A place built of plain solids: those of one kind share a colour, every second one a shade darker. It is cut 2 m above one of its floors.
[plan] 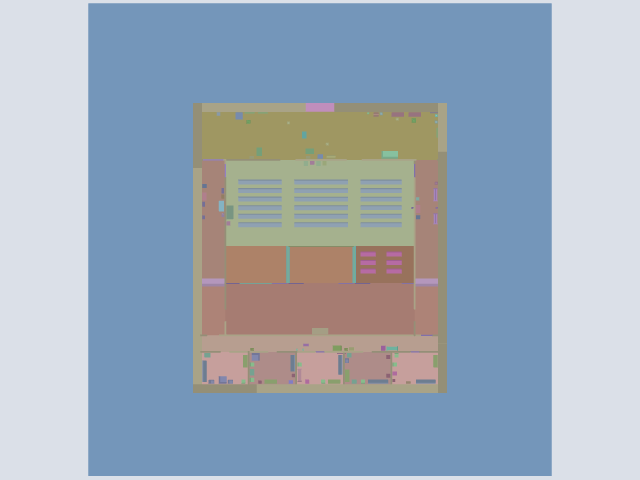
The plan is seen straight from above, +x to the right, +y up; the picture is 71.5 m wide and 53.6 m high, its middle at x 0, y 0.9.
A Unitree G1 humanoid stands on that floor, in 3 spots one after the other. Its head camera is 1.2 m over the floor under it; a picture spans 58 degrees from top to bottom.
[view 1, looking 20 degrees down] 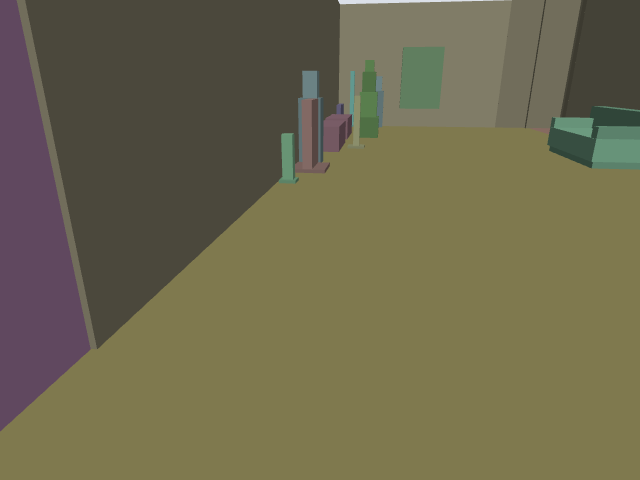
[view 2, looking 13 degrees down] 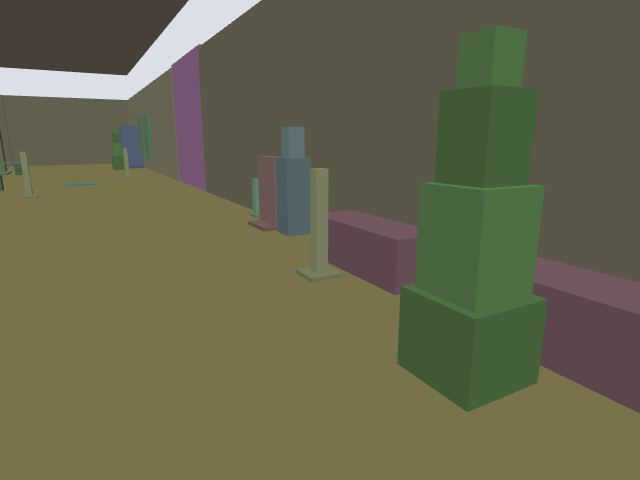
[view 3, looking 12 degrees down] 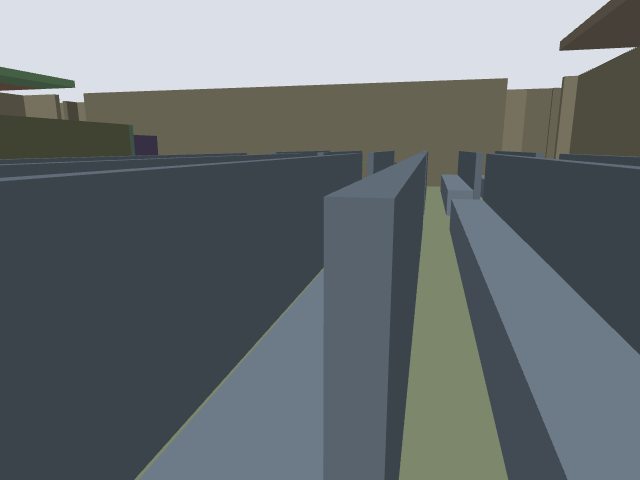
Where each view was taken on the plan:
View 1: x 0.00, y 13.89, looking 8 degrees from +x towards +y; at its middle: floor_foyer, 3.51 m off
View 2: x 11.93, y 12.57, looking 151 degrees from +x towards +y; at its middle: post_foyer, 3.80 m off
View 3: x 3.83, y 5.79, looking -166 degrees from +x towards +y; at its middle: seats_parterre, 4.23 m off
